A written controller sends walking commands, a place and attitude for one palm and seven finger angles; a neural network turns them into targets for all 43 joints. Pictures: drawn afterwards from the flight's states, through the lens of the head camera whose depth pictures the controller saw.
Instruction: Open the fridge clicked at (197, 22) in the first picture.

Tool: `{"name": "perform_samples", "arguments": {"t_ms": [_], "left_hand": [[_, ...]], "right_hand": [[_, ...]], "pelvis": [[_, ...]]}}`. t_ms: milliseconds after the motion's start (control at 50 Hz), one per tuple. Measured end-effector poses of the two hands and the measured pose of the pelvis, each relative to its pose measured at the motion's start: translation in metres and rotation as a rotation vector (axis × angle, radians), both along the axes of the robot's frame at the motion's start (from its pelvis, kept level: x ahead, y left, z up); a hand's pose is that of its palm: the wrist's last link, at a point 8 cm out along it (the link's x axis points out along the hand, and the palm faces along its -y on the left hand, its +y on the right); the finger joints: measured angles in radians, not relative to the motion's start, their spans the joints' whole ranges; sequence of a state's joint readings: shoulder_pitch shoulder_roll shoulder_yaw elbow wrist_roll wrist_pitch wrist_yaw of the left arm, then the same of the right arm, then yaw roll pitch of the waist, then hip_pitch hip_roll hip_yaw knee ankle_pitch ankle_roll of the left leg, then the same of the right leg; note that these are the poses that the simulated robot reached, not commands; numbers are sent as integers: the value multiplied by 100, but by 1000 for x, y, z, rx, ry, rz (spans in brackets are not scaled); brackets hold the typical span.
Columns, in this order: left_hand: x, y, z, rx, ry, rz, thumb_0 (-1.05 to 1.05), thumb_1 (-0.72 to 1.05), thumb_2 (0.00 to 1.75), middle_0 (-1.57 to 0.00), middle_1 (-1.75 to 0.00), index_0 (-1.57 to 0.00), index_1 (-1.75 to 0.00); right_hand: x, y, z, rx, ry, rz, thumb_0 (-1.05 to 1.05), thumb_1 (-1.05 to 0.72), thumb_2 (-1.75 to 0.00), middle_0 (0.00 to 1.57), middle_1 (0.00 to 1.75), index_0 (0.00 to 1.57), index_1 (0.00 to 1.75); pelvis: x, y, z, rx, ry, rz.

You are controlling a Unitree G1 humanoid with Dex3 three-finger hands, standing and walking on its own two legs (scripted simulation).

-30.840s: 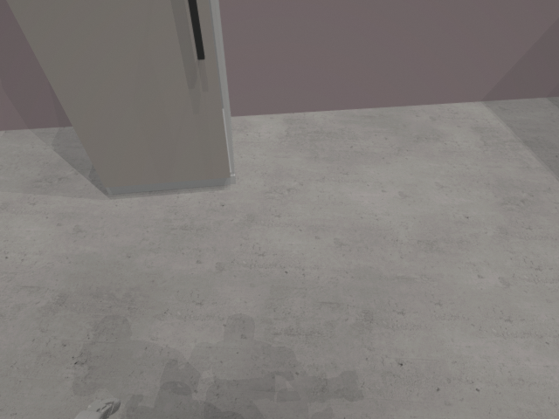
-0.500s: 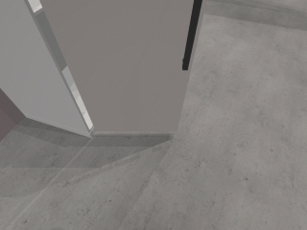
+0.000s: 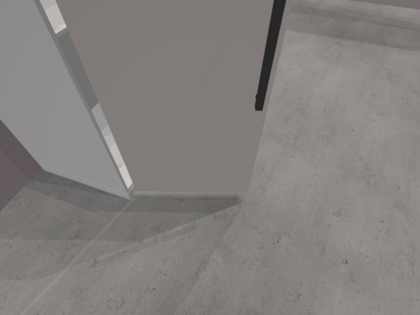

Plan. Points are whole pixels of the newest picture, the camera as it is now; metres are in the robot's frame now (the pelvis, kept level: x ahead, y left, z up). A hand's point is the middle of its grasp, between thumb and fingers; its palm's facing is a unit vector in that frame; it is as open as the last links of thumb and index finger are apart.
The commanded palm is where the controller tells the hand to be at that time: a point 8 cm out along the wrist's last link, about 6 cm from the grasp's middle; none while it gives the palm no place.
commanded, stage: look to check the result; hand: right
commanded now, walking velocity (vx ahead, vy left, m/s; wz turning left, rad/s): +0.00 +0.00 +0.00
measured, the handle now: (271, 30) +0.75 -0.10 +0.17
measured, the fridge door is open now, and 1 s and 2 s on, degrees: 71 71 71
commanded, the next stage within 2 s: stand and wait in 0.48 s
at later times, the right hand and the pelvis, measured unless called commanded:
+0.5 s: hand out of the picture +0.07 -0.21 -0.17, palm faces -0.04 +0.96 -0.28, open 7.4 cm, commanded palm none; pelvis +0.01 +0.00 +0.00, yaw +0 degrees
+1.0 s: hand out of the picture +0.08 -0.23 -0.16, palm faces -0.05 +0.95 -0.31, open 7.4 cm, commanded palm none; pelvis +0.00 +0.01 +0.00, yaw +0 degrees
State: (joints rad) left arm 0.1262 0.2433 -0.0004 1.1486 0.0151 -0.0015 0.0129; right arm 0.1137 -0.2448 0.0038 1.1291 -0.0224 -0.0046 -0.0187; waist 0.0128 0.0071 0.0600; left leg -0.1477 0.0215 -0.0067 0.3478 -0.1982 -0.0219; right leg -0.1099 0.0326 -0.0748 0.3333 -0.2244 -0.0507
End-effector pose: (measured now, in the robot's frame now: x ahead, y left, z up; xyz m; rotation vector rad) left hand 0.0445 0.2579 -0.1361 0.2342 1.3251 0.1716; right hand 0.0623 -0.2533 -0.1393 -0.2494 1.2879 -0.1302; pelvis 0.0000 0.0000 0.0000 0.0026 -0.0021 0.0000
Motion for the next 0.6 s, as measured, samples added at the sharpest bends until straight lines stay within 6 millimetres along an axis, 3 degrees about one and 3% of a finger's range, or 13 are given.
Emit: {"name": "perform_samples", "arguments": {"t_ms": [240, 600], "left_hand": [[-8, 5, -1, 5, 43, 14, 0, 91, 90, -20, -30, -20, -29], [13, 16, 6, 27, -21, -3, 0, 91, 90, -20, -30, -20, -29]], "right_hand": [[-12, -8, 1, -25, 55, -16, 0, -90, -90, 20, 30, 20, 30], [13, -7, 6, -23, -21, 4, 0, -90, -90, 20, 30, 20, 30]], "pelvis": [[7, 3, 1, 2, -2, 1], [8, 5, 2, 2, -7, 0]]}}
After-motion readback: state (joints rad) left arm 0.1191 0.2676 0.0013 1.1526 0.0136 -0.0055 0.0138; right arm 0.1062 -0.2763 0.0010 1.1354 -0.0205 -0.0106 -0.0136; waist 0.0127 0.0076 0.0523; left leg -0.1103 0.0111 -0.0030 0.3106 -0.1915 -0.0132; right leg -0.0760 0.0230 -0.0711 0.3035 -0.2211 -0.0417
